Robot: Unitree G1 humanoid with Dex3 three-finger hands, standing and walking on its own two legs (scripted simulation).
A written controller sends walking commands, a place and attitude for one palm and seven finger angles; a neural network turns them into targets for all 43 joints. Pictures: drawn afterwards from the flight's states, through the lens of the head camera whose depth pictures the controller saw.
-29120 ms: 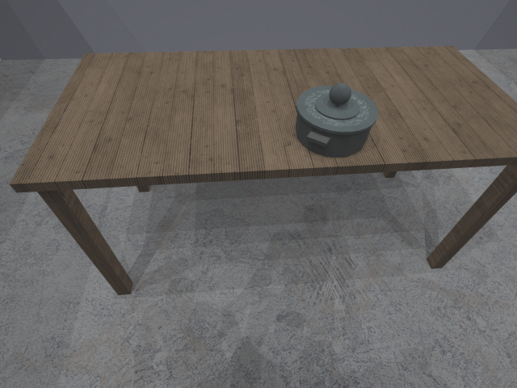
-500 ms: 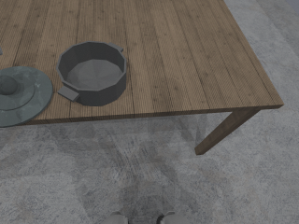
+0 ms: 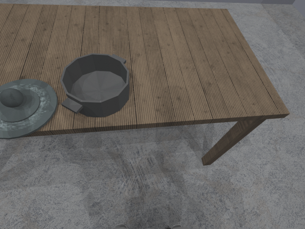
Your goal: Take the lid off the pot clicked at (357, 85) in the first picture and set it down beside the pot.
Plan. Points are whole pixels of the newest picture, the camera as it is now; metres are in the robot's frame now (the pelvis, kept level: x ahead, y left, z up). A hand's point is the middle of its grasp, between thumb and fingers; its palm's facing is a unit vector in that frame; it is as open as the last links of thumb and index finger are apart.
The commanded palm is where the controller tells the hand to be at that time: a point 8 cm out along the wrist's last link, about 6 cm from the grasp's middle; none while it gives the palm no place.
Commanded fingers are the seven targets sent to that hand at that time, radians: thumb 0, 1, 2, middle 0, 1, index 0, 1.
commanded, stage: raise the empty hand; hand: left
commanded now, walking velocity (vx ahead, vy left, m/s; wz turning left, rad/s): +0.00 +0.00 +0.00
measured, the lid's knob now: (11, 97) +0.48 +0.37 +0.01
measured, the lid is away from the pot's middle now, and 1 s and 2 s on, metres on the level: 0.24 0.24 0.24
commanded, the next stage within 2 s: draw the hand back to the body in 0.26 s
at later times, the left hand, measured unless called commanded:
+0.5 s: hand out of the picture +0.46 +0.37 +0.17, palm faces -0.35 -0.17 -0.92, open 11.0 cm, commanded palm +0.47 +0.36 +0.23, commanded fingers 0.00 0.05 0.52 -0.31 -0.94 -0.31 -0.94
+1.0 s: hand out of the picture +0.43 +0.31 +0.19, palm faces +0.25 -0.78 -0.58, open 11.0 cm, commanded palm +0.38 +0.34 +0.22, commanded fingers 0.00 0.11 0.55 -0.30 -0.89 -0.30 -0.89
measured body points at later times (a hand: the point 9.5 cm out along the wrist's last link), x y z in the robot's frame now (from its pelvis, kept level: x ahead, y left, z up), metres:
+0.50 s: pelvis +0.00 -0.01 +0.01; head +0.09 +0.01 +0.45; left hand +0.47 +0.37 +0.22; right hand +0.02 -0.29 -0.11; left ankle -0.01 +0.06 -0.71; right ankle -0.01 -0.16 -0.71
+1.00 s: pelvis +0.00 -0.01 +0.02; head +0.05 +0.00 +0.47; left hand +0.41 +0.35 +0.22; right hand +0.11 -0.25 -0.09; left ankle -0.01 +0.06 -0.71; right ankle -0.01 -0.16 -0.71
